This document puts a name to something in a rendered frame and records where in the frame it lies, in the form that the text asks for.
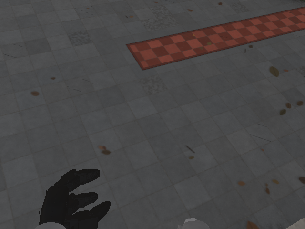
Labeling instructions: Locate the robot right shin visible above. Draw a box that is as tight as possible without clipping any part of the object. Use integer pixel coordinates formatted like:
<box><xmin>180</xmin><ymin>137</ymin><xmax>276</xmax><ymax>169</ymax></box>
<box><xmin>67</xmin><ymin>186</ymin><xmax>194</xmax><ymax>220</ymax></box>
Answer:
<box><xmin>184</xmin><ymin>218</ymin><xmax>209</xmax><ymax>227</ymax></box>

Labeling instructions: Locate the left robot hand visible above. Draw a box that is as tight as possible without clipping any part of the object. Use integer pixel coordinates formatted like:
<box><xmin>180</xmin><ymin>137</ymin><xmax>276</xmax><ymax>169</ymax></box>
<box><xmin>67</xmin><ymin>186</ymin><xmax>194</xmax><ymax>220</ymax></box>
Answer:
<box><xmin>38</xmin><ymin>169</ymin><xmax>111</xmax><ymax>229</ymax></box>

